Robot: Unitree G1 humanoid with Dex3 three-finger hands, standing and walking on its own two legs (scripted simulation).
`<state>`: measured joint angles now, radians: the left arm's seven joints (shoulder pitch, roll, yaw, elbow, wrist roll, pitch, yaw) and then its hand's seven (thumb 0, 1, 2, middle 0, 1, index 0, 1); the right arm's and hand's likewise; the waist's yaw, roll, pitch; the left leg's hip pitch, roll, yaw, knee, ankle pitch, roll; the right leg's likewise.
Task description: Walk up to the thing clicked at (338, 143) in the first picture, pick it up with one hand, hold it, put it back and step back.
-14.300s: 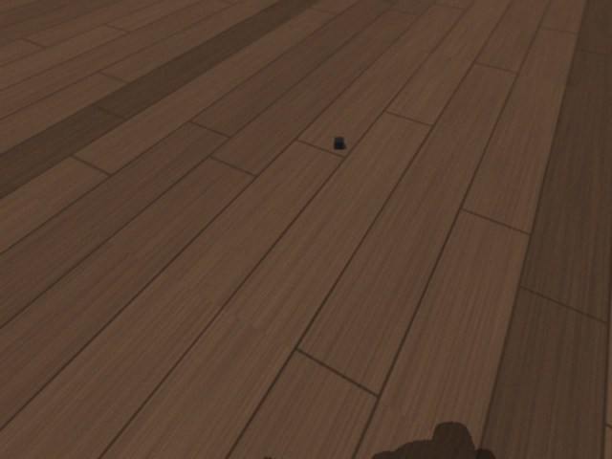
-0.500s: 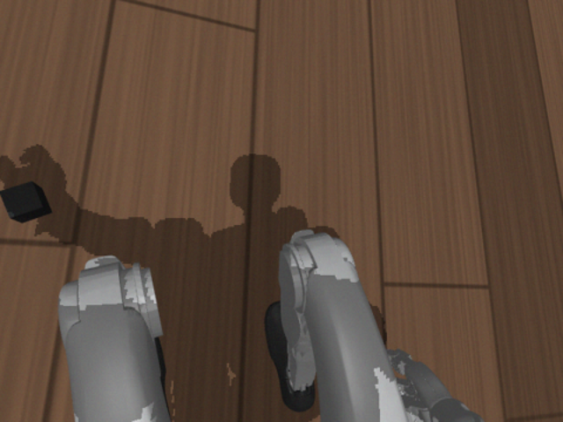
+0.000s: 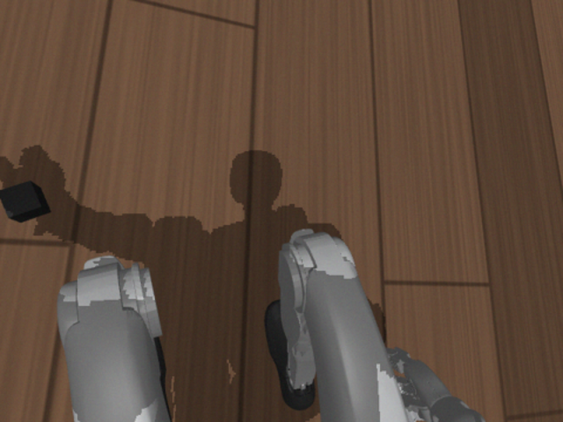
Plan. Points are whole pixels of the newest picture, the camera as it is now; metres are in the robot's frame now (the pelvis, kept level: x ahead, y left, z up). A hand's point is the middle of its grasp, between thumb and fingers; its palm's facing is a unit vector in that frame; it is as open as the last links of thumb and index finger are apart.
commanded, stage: approach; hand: left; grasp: from above
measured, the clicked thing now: (25, 202) +0.43 +0.34 -0.30
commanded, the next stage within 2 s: rest palm in 0.50 s
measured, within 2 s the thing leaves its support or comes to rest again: neither
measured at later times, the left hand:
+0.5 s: hand (2, 182) +0.44 +0.32 -0.18, palm faces -0.40 -0.17 -0.90, open 13.6 cm
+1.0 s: hand (25, 205) +0.42 +0.32 -0.23, palm faces -0.38 -0.20 -0.90, open 14.0 cm
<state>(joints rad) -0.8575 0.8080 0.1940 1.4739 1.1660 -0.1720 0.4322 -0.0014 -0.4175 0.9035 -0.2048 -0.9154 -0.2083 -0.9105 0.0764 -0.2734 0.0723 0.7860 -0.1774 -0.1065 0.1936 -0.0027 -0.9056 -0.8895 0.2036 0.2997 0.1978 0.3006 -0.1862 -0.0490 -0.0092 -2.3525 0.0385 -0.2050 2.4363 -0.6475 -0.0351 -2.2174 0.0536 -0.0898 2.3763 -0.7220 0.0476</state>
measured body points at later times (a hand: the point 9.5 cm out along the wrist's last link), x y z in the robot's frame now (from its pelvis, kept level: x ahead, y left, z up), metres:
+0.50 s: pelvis +0.00 +0.00 +0.00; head +0.24 +0.06 +0.37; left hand +0.45 +0.33 -0.13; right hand +0.05 -0.26 -0.11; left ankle +0.08 +0.14 -0.29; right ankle +0.09 -0.12 -0.29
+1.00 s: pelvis +0.00 +0.00 -0.01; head +0.24 +0.11 +0.35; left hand +0.43 +0.32 -0.18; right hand +0.09 -0.27 -0.09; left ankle +0.08 +0.14 -0.29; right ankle +0.09 -0.12 -0.29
